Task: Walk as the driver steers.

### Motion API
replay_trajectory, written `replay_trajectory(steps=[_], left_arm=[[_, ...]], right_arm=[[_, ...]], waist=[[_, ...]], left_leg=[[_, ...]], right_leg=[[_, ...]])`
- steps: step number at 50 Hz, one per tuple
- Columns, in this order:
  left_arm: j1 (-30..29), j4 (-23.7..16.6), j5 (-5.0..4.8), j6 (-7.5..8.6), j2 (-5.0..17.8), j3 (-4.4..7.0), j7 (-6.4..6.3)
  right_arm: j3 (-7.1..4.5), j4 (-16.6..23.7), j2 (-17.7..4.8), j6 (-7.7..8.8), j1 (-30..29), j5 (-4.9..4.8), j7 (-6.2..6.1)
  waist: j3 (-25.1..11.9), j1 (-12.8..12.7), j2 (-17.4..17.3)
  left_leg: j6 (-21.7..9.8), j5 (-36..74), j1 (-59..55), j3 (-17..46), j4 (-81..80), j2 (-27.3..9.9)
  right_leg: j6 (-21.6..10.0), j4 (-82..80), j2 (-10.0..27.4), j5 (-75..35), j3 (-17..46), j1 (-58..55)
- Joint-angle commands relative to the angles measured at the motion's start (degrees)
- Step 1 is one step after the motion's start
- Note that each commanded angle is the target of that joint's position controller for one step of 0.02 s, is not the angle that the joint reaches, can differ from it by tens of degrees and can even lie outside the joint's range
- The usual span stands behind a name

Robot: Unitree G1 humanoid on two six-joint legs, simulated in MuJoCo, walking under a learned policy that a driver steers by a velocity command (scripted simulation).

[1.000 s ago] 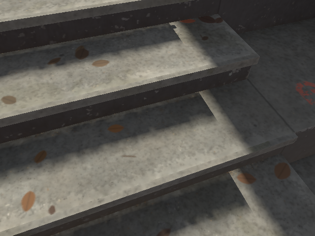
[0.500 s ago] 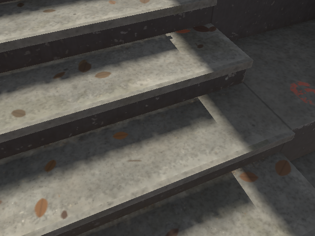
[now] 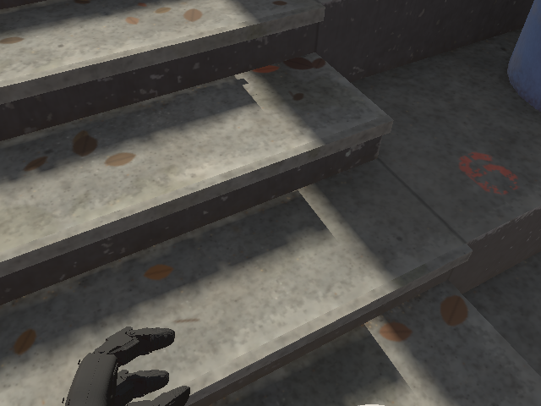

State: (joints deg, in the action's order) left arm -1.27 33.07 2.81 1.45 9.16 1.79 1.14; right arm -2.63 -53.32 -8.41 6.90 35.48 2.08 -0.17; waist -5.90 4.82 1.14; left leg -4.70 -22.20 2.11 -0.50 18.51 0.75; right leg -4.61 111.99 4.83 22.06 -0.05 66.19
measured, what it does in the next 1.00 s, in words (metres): climbs: right foot 0.15 m higher, then left foot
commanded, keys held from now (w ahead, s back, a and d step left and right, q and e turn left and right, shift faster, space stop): w+shift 0.02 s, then shift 0.62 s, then w+q+shift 0.36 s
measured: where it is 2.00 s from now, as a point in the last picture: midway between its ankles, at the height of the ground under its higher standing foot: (125, 120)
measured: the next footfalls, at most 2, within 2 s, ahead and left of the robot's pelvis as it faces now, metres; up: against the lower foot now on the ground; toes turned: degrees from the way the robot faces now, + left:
right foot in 0.18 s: +0.37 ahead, -0.17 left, +0.15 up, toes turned -8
left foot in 0.86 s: +0.32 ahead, +0.01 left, +0.15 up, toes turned +11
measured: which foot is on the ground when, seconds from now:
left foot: down 0.00-0.20, up 0.22-0.84, down 0.86-1.00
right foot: up 0.00-0.16, down 0.18-0.86, up 0.88-1.00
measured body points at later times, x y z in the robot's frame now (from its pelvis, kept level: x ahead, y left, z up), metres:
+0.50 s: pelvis +0.26 -0.10 +0.14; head +0.29 -0.11 +0.59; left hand +0.29 +0.14 +0.00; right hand +0.46 -0.31 +0.04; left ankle +0.31 +0.02 -0.43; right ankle +0.33 -0.17 -0.59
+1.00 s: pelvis +0.41 -0.05 +0.14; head +0.39 -0.04 +0.59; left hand +0.54 +0.20 +0.04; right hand +0.40 -0.31 +0.02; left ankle +0.28 +0.00 -0.59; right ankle +0.41 -0.17 -0.39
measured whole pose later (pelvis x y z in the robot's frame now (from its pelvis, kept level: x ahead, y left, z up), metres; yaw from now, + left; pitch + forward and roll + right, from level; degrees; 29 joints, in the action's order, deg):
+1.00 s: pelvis +0.41 -0.05 +0.14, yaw +14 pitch +4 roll +1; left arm 8.9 41.7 3.3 4.6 11.4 2.9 2.1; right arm -3.6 -51.3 -10.1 3.4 32.1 1.3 -0.1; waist -6.9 4.4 3.4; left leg -8.4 -24.0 7.0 1.7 26.4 5.3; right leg -1.0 98.6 4.3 20.7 -1.8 47.9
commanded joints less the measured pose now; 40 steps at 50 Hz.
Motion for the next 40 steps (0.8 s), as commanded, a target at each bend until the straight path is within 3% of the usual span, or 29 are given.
replay_trajectory(steps=[1,3,4,5,6,7,8,9,10,11,12,13,14,15,16,18,19,21,22,24,26,29,32,34,35,37,38,40], left_arm=[[-18.82,-11.78,-0.61,0.8,-0.44,-1.79,-0.74],[-22.6,-15.05,-1.44,1.07,-0.82,-2.81,-0.68],[-20.57,-15.63,-1.62,0.66,-1.43,-3.59,0.37],[-17.79,-16.23,-3.1,0.65,-5.65,-4.96,1.66],[-10.43,-11.93,-3.68,0.09,-3.79,-3.45,1.85],[3.1,-8.34,-3.08,-0.24,-0.26,-1.11,1.08],[17.1,-4.37,-2.89,-0.45,3.8,0.9,0.02],[21.82,-2.96,-1.5,-0.71,7.92,2.52,-0.75],[24.79,1.04,0.41,1.32,15.21,4.43,-0.89],[23.28,1.43,-0.43,0.7,18.01,5.56,-1.21],[16.51,1.54,-0.42,1.4,16.06,4.92,-0.33],[11.23,3.09,-1.04,1.63,11.42,3.84,0.28],[9.14,5.26,-1.53,1.76,5.65,2.64,-0.04],[9.6,7.61,-1.31,2.41,2.57,1.54,-0.63],[9.67,9.68,-0.63,2.67,1.37,1.17,-0.98],[13.14,13.49,0.05,3.84,0.95,0.7,-1.12],[12.7,12.8,0.03,4.18,2.1,0.66,-1.24],[13.75,12.63,-0.32,5.3,2.96,0.14,-1.24],[14.56,12.96,-0.94,6.04,4.46,0.37,-1.37],[18.9,14.58,-1.32,6.76,5.74,0.66,-1.27],[21.81,14.89,-1.99,6.6,5.79,0.85,-1.64],[23.99,14.81,-1.66,5.7,3.89,0.62,-2.45],[22.95,13.73,-1.34,5.58,2.84,0.31,-3.22],[26.0,14.3,-0.83,5.2,8.06,2.63,-3.17],[25.66,13.97,-0.62,4.85,8.45,3.06,-3.21],[23.32,13.26,-0.19,4.22,8.48,3.66,-3.03],[22.73,13.32,-0.24,3.86,9.21,4.06,-3.06],[20.59,13.15,-1.11,2.77,9.62,4.44,-2.77]], right_arm=[[-1.08,-0.97,-6.62,1.97,2.58,0.53,-0.77],[-0.84,-3.94,-6.54,1.04,3.86,-0.08,-1.69],[-0.67,-3.67,-6.5,-0.27,2.73,-1.15,-2.01],[-0.17,-2.66,-5.77,-0.97,-1.76,-3.22,-2.14],[-0.59,-0.82,-8.9,-1.11,-3.49,-3.4,-1.47],[-2.22,0.83,-16.37,-0.17,-5.52,-2.49,-0.54],[-4.4,1.97,-22.0,0.89,-9.07,-3.68,0.35],[-5.14,2.34,-21.77,1.96,-9.42,-4.78,1.56],[-3.27,5.62,-11.24,2.66,-7.05,-6.54,2.93],[-3.4,5.38,-10.08,2.96,-3.66,-5.09,2.84],[-2.87,6.59,-5.3,2.02,-2.79,-4.55,2.04],[-2.38,6.73,-4.56,0.98,-3.94,-3.47,1.48],[-2.14,7.99,-3.82,0.0,-8.1,-1.28,0.92],[-1.25,10.29,-2.51,-0.91,-12.09,0.58,0.41],[-0.3,11.91,-0.58,-1.96,-14.86,0.93,-0.3],[0.95,14.91,0.21,-3.62,-18.45,0.0,-1.63],[1.06,14.98,-0.28,-4.22,-17.07,-0.39,-2.11],[0.1,13.32,-3.65,-4.65,-16.38,-0.53,-2.67],[-0.34,13.13,-4.55,-4.57,-16.25,-0.56,-2.66],[-0.53,11.35,-3.48,-5.28,-15.9,-0.67,-2.71],[-0.8,11.69,-3.4,-5.88,-19.02,-0.54,-2.39],[-0.88,10.97,-1.9,-7.5,-21.92,-0.26,-1.66],[-0.84,10.14,-1.49,-8.31,-23.02,-0.04,-1.08],[-0.79,11.27,-2.27,-8.21,-25.39,0.59,-0.32],[-0.86,11.6,-2.75,-8.05,-27.06,0.42,0.2],[-1.33,11.06,-4.21,-7.75,-24.99,-0.49,0.76],[-1.42,10.75,-4.97,-7.55,-23.42,-0.55,0.64],[-1.54,8.79,-3.98,-6.8,-16.69,-0.4,0.84]], waist=[[18.45,0.17,-3.6],[18.72,1.41,-5.67],[16.58,0.77,-5.73],[13.53,-1.74,-5.35],[5.06,-2.96,-5.25],[-4.16,-9.48,-11.46],[-12.68,-16.8,-14.26],[-16.85,-19.6,-14.63],[-19.95,-15.87,5.66],[-31.14,-13.83,14.42],[-29.74,-7.73,9.63],[-23.3,-4.61,3.15],[-13.5,-3.67,-1.19],[-5.89,-2.94,0.83],[-1.74,-1.28,0.47],[2.68,0.03,-1.08],[3.02,1.26,-1.31],[1.49,0.27,-4.2],[1.71,0.14,-2.61],[0.42,-1.31,-0.42],[1.13,-3.18,-0.41],[2.63,-4.75,1.85],[4.03,-4.73,4.36],[4.94,-6.35,10.16],[5.37,-6.87,11.37],[5.81,-5.77,11.34],[7.02,-5.84,9.5],[8.08,-3.68,5.98]], left_leg=[[-8.86,-9.36,-2.84,14.64,-17.64,-16.42],[-6.96,5.82,-4.17,7.88,-21.68,-14.73],[-7.31,17.39,2.79,3.39,-25.7,-12.96],[-6.58,28.21,14.6,-1.01,-28.96,-11.81],[-7.34,55.42,14.34,-1.82,-22.4,-11.13],[-5.68,86.83,9.85,-2.43,-7.89,-14.1],[-2.99,97.45,3.34,-1.44,6.43,-14.13],[0.08,88.71,3.09,0.39,22.64,-12.36],[4.35,30.77,25.96,2.77,48.97,-0.37],[4.24,8.03,24.5,11.3,76.09,6.91],[4.66,8.97,27.42,14.79,86.26,4.21],[4.44,12.51,29.55,7.37,89.51,0.81],[3.7,15.05,33.83,5.47,88.31,-1.95],[2.61,12.46,36.62,6.33,88.24,-2.58],[1.63,12.28,38.49,7.12,89.54,-2.76],[0.47,8.26,42.28,7.99,86.9,-2.47],[1.34,7.83,40.32,8.09,78.93,-2.83],[2.34,11.93,37.63,6.43,73.54,-1.78],[2.86,14.11,37.09,5.85,70.38,-1.56],[2.83,14.14,39.64,2.57,74.41,-0.38],[2.93,14.85,43.44,2.72,73.09,-0.81],[4.43,14.92,45.41,0.45,73.94,-1.17],[5.59,14.81,38.17,-0.56,61.19,-3.11],[4.09,9.92,36.49,-3.84,48.43,-2.76],[3.29,5.44,33.53,-4.63,42.11,-2.52],[0.57,-3.17,24.08,-6.16,32.38,-2.08],[-1.04,-6.36,21.48,-7.57,28.93,-1.87],[-3.67,-3.21,12.29,-9.45,18.83,-1.47]], right_leg=[[-0.53,1.72,2.75,10.02,-2.64,26.92],[-1.01,-9.79,3.65,14.72,-6.84,23.54],[-2.09,-21.38,3.82,9.73,-10.01,8.01],[-4.52,-37.39,3.06,1.35,-10.41,-18.51],[-4.28,-39.65,-2.82,-4.96,-15.39,-34.99],[-4.48,-38.37,-6.68,-3.5,-13.45,-47.28],[-5.04,-48.29,-8.24,-8.97,-10.23,-55.6],[-5.87,-58.03,-7.02,-7.45,-3.05,-61.78],[-9.59,-73.41,11.03,-21.63,25.81,-76.35],[-9.94,-83.52,18.35,-43.88,45.9,-74.35],[-10.92,-83.47,18.43,-38.5,41.83,-68.93],[-11.86,-84.07,17.22,-24.08,37.72,-60.82],[-10.29,-82.49,14.5,-12.63,31.52,-52.58],[-10.06,-83.42,12.01,-8.6,26.52,-44.28],[-9.65,-85.61,11.51,-9.12,22.63,-39.22],[-9.18,-87.91,10.46,-14.28,15.97,-34.59],[-9.04,-89.53,10.46,-19.3,12.24,-34.12],[-9.75,-92.32,10.19,-34.19,7.11,-36.95],[-9.87,-93.65,10.42,-41.1,4.95,-38.35],[-10.58,-93.57,9.57,-43.83,2.53,-44.94],[-9.86,-94.98,8.74,-36.3,1.52,-50.99],[-8.71,-93.75,8.31,-26.41,0.9,-54.66],[-8.65,-94.26,7.86,-23.88,-0.15,-52.7],[-7.87,-98.87,9.13,1.24,1.2,-54.55],[-8.19,-100.7,10.62,8.07,2.4,-53.9],[-8.77,-103.23,12.98,14.0,2.74,-50.76],[-9.21,-103.57,14.26,15.88,2.4,-49.93],[-8.8,-99.96,13.92,16.9,0.62,-47.06]])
